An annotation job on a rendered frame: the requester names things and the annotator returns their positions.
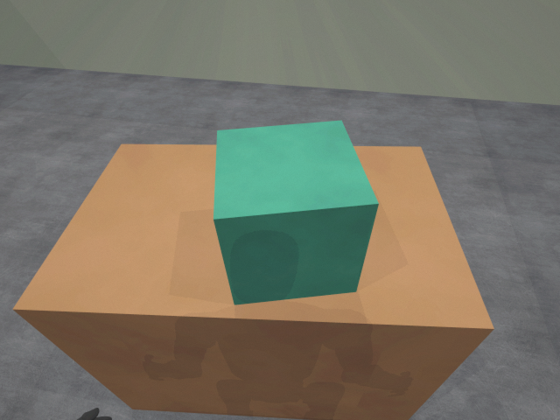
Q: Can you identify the pedestal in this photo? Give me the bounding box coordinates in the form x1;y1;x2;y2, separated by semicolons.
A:
12;144;494;420

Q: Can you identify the carton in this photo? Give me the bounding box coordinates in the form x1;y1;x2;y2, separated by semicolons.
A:
213;120;379;305

